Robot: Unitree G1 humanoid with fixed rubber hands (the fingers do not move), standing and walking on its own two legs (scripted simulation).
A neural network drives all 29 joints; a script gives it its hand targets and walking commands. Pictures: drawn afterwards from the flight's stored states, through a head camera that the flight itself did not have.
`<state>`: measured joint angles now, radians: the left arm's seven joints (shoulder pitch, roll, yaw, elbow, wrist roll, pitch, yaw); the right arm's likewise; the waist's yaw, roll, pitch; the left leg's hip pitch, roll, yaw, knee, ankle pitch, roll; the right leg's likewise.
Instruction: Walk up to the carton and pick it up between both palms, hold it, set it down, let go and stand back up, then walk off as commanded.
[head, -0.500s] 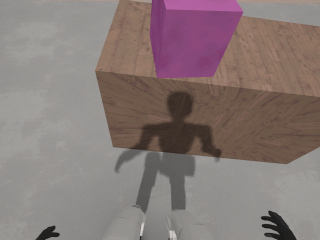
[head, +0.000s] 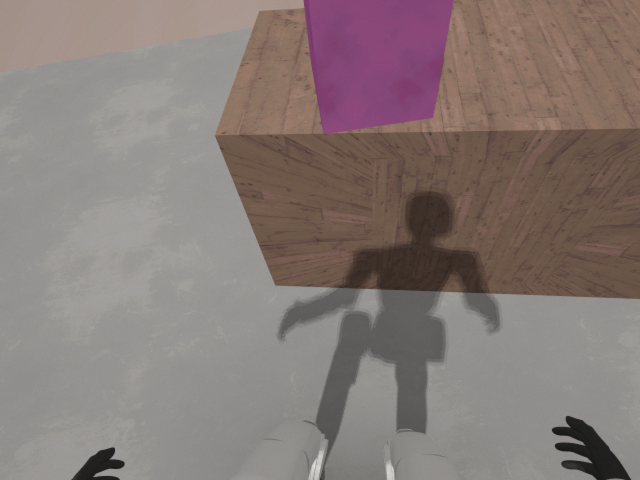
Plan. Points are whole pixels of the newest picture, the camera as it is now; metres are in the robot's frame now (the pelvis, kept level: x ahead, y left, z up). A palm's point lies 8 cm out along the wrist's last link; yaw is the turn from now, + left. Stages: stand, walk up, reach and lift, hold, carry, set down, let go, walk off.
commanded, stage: walk off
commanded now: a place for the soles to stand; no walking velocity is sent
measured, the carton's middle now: (366, 30) +0.85 -0.01 +0.07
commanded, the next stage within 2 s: stand in 0.74 s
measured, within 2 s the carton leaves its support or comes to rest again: neither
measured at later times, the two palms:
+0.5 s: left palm out of the picture +0.09 +0.32 -0.10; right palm (617, 459) +0.16 -0.30 -0.07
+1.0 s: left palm out of the picture +0.09 +0.32 -0.08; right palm (606, 462) +0.16 -0.30 -0.08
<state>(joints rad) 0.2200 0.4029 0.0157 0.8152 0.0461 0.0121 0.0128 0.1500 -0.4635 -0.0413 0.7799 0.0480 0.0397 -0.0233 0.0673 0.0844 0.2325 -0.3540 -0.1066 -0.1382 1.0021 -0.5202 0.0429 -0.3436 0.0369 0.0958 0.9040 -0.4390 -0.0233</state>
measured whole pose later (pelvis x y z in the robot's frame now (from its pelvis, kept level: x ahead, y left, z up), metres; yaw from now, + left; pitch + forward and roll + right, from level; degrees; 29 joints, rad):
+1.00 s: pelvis +0.01 +0.00 +0.00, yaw +0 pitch -6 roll +1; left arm 0.22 0.41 0.02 0.82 0.05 -0.03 0.01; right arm 0.16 -0.39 -0.04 0.79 0.05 -0.04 -0.02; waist 0.07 0.01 0.12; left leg -0.29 -0.09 -0.13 0.84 -0.46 0.01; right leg -0.34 0.05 0.12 0.88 -0.44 -0.01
